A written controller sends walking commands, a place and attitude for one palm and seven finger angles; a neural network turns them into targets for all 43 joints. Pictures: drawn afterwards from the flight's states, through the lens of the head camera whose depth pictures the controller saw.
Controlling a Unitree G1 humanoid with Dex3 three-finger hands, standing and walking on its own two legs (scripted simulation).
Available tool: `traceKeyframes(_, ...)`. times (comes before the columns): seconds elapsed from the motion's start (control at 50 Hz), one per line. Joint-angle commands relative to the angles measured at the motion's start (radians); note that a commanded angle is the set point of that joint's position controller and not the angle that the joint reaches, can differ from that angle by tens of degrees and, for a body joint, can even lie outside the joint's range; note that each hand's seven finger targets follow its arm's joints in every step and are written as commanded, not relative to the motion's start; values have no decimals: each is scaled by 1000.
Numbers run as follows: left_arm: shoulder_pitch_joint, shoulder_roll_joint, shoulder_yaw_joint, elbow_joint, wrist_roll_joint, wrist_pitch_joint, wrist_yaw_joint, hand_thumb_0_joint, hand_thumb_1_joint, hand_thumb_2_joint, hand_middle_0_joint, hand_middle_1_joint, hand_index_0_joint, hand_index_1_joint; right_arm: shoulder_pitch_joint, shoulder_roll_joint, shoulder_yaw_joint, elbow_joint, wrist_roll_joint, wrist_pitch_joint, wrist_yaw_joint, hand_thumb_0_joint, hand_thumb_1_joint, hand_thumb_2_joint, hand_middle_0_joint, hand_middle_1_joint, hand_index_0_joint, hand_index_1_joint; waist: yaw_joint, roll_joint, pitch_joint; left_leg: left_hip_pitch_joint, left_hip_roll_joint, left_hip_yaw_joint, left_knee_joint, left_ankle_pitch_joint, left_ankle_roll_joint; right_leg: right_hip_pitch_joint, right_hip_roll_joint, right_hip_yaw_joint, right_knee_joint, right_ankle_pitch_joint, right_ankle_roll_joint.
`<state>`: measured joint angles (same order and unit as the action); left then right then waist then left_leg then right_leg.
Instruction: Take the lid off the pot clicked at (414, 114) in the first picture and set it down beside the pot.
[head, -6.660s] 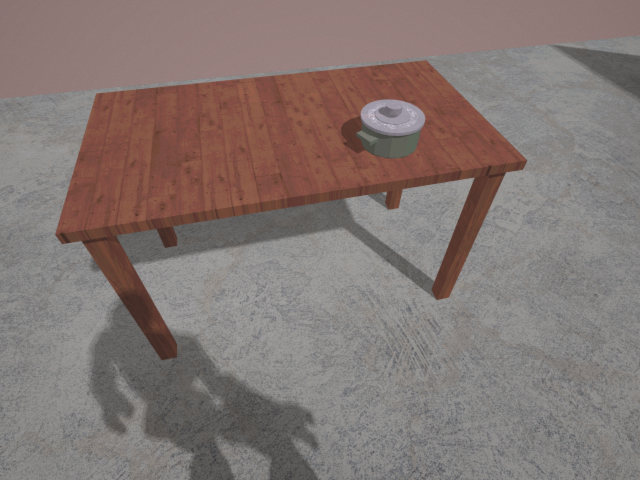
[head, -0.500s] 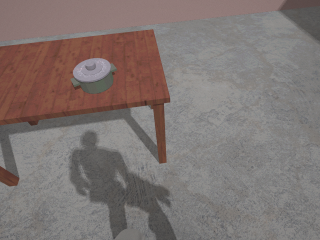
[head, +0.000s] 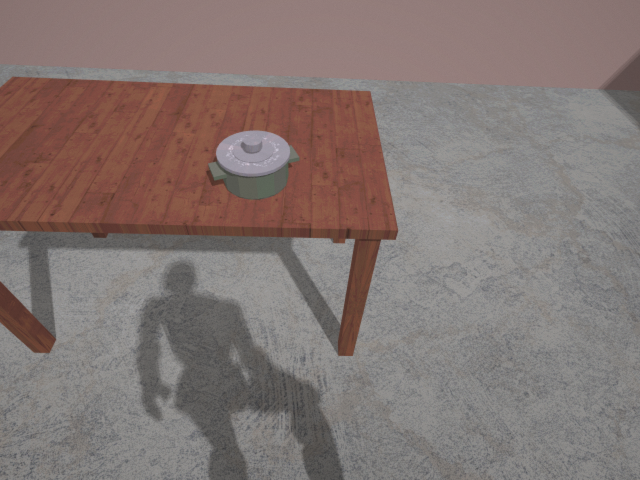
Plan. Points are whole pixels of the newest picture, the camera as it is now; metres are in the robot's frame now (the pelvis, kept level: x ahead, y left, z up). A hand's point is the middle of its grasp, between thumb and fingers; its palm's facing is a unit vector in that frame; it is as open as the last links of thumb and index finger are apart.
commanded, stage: take the last steps up to it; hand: left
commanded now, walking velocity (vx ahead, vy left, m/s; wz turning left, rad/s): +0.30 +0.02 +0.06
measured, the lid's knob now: (252, 143) +0.77 +0.20 -0.02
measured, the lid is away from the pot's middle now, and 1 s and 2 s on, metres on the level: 0.00 0.00 0.00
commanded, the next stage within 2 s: come to a stop and stand still in 0.58 s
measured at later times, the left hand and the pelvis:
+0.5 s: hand out of the picture +0.10 +0.14 -0.17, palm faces +0.12 -0.98 -0.18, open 7.3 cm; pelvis +0.15 -0.02 +0.00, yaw +3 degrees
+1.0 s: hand (216, 374) +0.31 +0.20 -0.18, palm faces +0.07 -0.97 -0.23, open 7.3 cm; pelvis +0.27 +0.01 -0.01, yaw +1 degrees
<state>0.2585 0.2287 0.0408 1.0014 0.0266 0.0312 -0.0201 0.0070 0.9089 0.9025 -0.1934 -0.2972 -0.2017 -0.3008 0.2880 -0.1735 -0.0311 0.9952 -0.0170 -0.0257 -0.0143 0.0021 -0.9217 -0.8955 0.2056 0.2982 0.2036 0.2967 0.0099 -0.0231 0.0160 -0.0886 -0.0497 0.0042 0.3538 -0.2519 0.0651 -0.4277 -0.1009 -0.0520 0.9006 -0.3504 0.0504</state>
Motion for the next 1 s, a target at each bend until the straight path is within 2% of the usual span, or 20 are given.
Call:
traceKeyframes(0.0,-122,35,10,-106,-1,-42,2,0,900,900,-200,-300,-200,-300,96,-169,-37,-6,-8,-17,-10,0,-900,-900,200,300,200,300,-56,143,101,-28,285,-266,-183,-78,149,-71,5,-19,-168,-12,-5)
traceKeyframes(0.06,-97,28,15,-94,-2,-53,1,0,900,900,-200,-300,-200,-300,101,-163,-34,18,-8,-20,-11,0,-900,-900,200,300,200,300,-34,120,91,-70,276,-246,-133,-39,132,44,35,-37,-270,30,-15)
traceKeyframes(0.1,6,35,24,-53,-2,-66,4,0,900,900,-200,-300,-200,-300,87,-144,-26,31,-3,-21,-13,0,-900,-900,200,300,200,300,19,82,52,-162,219,-183,6,-11,82,265,58,-48,-413,107,-25)
traceKeyframes(0.12,104,84,37,-20,0,-76,11,0,900,900,-200,-300,-200,-300,82,-115,-20,35,3,-27,-9,0,-900,-900,200,300,200,300,62,-14,20,-278,156,-122,161,-30,44,443,5,32,-473,78,-49)
traceKeyframes(0.14,226,165,56,14,7,-90,20,0,900,900,-200,-300,-200,-300,94,-61,-9,15,11,-34,-1,0,-900,-900,200,300,200,300,100,-237,-34,-475,38,9,446,-176,-13,615,-238,353,-596,-30,-140)
traceKeyframes(0.16,299,210,64,30,-7,-86,28,0,900,900,-200,-300,-200,-300,39,-93,-18,-21,3,-31,3,0,-900,-900,200,300,200,300,124,-242,-30,-571,36,10,649,-345,-23,583,-380,559,-717,-108,-226)
traceKeyframes(0.18,246,180,60,23,-13,-85,33,0,900,900,-200,-300,-200,-300,29,-120,-33,-6,-1,-26,7,0,-900,-900,200,300,200,300,96,-145,24,-577,89,-41,751,-266,-19,472,-357,527,-755,-261,-239)
traceKeyframes(0.22,126,102,44,-2,-13,-87,37,0,900,900,-200,-300,-200,-300,34,-89,-37,14,-5,-17,16,0,-900,-900,200,300,200,300,36,-129,106,-568,134,-42,804,-126,-20,321,-297,400,-780,-250,-212)
traceKeyframes(0.3,107,26,19,5,-10,-110,37,0,900,900,-200,-300,-200,-300,73,-24,-27,44,-8,4,27,0,-900,-900,200,300,200,300,-21,-80,117,-494,156,10,723,19,-67,234,-184,107,-759,161,-175)
traceKeyframes(0.5,203,66,26,82,-2,-110,42,0,900,900,-200,-300,-200,-300,-124,-6,-19,-30,1,-17,45,0,-900,-900,200,300,200,300,28,-119,90,-392,111,101,324,46,-59,346,-174,27,-647,482,-177)
traceKeyframes(0.52,204,72,28,84,0,-106,43,0,900,900,-200,-300,-200,-300,-119,-12,-20,-29,0,-21,43,0,-900,-900,200,300,200,300,24,-140,91,-343,104,105,298,42,-53,330,-176,31,-618,502,-172)
traceKeyframes(0.56,181,60,28,88,-6,-101,46,0,900,900,-200,-300,-200,-300,17,-47,-26,14,-6,-30,28,0,-900,-900,200,300,200,300,-49,-99,28,-127,63,118,158,107,-38,299,-132,-19,-424,590,-141)
traceKeyframes(0.58,198,37,22,88,-11,-98,44,0,900,900,-200,-300,-200,-300,133,-104,-37,47,-13,-37,17,0,-900,-900,200,300,200,300,-91,1,-62,73,113,69,121,194,-17,227,-83,-47,-220,503,-113)
traceKeyframes(0.6,254,-18,14,80,-24,-96,39,0,900,900,-200,-300,-200,-300,219,-213,-62,58,-21,-42,3,0,-900,-900,200,300,200,300,-100,254,-183,287,370,-250,104,397,81,1,48,-114,46,61,-64)
traceKeyframes(0.62,225,-22,3,51,-19,-93,42,0,900,900,-200,-300,-200,-300,272,-259,-65,63,-3,-30,-5,0,-900,-900,200,300,200,300,-107,282,-209,287,485,-401,6,506,158,-89,94,-38,264,-285,-63)
traceKeyframes(0.64,185,-15,11,43,-14,-88,49,0,900,900,-200,-300,-200,-300,204,-243,-59,45,-2,-20,-6,0,-900,-900,200,300,200,300,-87,180,-131,176,498,-354,-20,414,191,-120,43,11,349,-272,-80)
traceKeyframes(0.68,126,-36,10,63,-10,-78,47,0,900,900,-200,-300,-200,-300,47,-116,-25,23,-2,-31,-15,0,-900,-900,200,300,200,300,-32,138,13,-66,395,-203,-64,472,130,-102,-6,47,334,-107,-61)
traceKeyframes(0.74,221,-72,-6,109,-17,-39,53,0,900,900,-200,-300,-200,-300,-65,-70,10,5,5,-39,-28,0,-900,-900,200,300,200,300,43,105,2,-192,323,-12,-69,759,69,86,-3,57,143,-2,-14)
traceKeyframes(0.9,97,1,15,18,-1,16,59,0,900,900,-200,-300,-200,-300,-53,-135,-37,7,-1,25,-41,0,-900,-900,200,300,200,300,-5,182,2,-82,364,-28,8,760,94,46,51,24,-48,-55,-19)
traceKeyframes(0.98,94,10,24,-7,-5,1,59,0,900,900,-200,-300,-200,-300,-73,-156,-52,0,-7,39,-35,0,-900,-900,200,300,200,300,11,200,-19,-67,349,-35,81,674,59,128,51,17,-251,39,-38)
